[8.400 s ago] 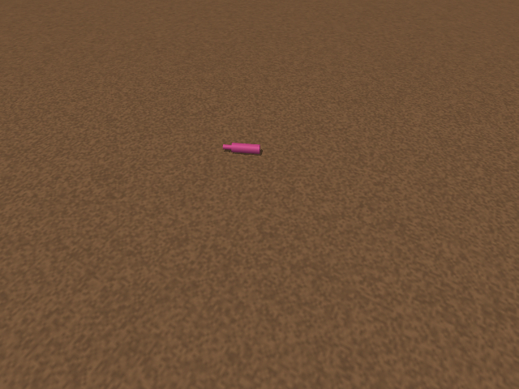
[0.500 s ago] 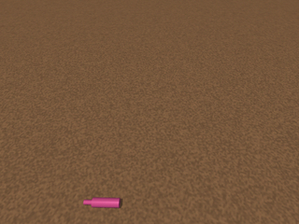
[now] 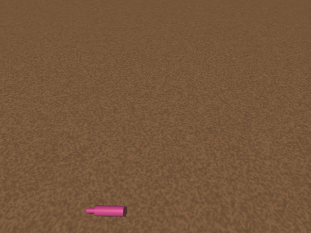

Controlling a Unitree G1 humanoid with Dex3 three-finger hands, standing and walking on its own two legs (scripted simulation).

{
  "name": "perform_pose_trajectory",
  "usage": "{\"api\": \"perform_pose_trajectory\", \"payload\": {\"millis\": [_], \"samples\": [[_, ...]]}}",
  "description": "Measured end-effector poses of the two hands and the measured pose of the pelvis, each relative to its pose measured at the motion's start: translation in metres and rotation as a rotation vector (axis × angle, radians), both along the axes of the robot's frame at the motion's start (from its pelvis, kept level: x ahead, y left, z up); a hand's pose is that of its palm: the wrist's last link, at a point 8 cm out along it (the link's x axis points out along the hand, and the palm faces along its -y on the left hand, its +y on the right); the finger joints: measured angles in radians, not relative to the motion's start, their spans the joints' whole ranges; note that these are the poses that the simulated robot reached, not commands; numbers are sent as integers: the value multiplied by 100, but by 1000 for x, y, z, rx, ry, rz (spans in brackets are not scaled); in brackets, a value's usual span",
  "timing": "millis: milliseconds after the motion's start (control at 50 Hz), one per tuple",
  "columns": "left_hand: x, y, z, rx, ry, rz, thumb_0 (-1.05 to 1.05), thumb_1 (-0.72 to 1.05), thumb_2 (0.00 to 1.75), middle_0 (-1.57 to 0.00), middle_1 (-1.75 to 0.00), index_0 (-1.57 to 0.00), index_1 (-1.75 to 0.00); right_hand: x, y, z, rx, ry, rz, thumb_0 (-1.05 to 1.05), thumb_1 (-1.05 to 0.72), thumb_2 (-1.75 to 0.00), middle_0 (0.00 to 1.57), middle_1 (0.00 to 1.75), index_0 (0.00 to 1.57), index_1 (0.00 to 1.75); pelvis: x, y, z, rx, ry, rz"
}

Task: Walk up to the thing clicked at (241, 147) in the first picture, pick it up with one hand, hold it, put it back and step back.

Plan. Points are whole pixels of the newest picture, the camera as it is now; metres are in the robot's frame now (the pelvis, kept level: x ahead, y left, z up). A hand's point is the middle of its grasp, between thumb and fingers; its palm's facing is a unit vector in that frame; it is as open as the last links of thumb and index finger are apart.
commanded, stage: stand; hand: left
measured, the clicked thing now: (105, 210) +0.39 +0.31 -0.75
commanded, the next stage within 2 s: none
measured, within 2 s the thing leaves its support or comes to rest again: neither
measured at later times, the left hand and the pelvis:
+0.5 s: hand out of the picture +0.07 +0.26 -0.16, palm faces -0.03 -0.94 -0.35, open 7.4 cm; pelvis +0.00 +0.00 +0.00, yaw +0 degrees
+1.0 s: hand out of the picture +0.07 +0.26 -0.16, palm faces -0.04 -0.94 -0.35, open 7.4 cm; pelvis +0.00 +0.00 +0.00, yaw +0 degrees
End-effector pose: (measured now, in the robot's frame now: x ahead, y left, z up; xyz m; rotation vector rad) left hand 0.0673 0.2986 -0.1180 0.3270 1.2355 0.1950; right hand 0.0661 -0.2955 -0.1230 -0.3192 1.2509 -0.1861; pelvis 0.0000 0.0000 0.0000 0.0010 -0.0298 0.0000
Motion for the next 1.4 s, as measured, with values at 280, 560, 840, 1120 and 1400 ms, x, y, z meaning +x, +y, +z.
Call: {"api": "perform_pose_trajectory", "payload": {"millis": [280,560,840,1120,1400], "samples": [[0,2,0,1,2,0,1,90,90,-20,-30,-20,-30,0,1,0,-1,2,-2,1,-91,-90,20,30,20,30,1,1,0,0,0,0],[1,2,-1,-2,-1,-3,1,90,90,-20,-30,-20,-30,2,3,1,-1,-6,-2,1,-91,-90,20,30,20,30,1,2,0,-1,-1,-2],[0,3,-2,-4,6,-4,1,90,90,-20,-30,-20,-30,-1,3,1,-4,3,-7,1,-91,-90,20,30,20,30,2,4,0,-2,-1,-3],[1,5,-1,-1,1,-6,1,90,90,-20,-30,-20,-30,0,5,1,-2,-6,-6,1,-91,-90,20,30,20,30,1,5,0,-1,-2,-4],[0,5,0,0,-1,-2,1,90,90,-20,-30,-20,-30,-1,6,0,2,-4,-4,1,-91,-90,20,30,20,30,0,5,0,1,-3,-2]]}}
